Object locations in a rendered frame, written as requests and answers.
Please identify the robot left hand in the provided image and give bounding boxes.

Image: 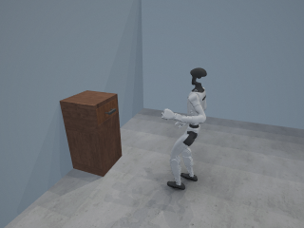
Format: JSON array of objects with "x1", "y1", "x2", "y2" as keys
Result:
[{"x1": 161, "y1": 108, "x2": 175, "y2": 120}]

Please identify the right robot upper arm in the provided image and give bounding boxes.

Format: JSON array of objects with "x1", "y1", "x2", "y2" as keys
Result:
[{"x1": 203, "y1": 87, "x2": 207, "y2": 111}]

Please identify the humanoid robot head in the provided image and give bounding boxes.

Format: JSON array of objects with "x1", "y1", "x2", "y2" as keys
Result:
[{"x1": 190, "y1": 67, "x2": 207, "y2": 93}]

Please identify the cabinet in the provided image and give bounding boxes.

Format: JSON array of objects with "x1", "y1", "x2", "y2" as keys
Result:
[{"x1": 59, "y1": 90, "x2": 123, "y2": 177}]

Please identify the robot right hand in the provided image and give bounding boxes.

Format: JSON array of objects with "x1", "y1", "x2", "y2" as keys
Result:
[{"x1": 175, "y1": 121, "x2": 188, "y2": 128}]

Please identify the left robot thigh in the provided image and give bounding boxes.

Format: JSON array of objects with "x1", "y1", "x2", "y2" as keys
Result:
[{"x1": 170, "y1": 132, "x2": 195, "y2": 164}]

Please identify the left robot upper arm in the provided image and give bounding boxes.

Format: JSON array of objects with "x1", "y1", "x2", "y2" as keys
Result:
[{"x1": 188, "y1": 92, "x2": 206, "y2": 124}]

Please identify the handle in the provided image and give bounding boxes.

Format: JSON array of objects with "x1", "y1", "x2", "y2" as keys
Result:
[{"x1": 105, "y1": 108, "x2": 117, "y2": 115}]

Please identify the robot left forearm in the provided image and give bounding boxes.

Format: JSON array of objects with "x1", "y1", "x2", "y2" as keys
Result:
[{"x1": 173, "y1": 113, "x2": 205, "y2": 124}]

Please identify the drawer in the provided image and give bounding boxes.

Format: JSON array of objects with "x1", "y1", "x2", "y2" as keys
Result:
[{"x1": 96, "y1": 99, "x2": 118, "y2": 125}]

